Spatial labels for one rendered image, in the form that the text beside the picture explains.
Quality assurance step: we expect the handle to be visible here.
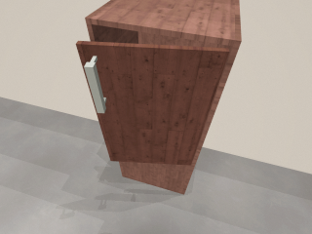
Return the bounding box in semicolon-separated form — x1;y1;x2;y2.
84;56;107;114

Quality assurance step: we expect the cupboard door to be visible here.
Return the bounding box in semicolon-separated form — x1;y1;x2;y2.
76;41;230;166

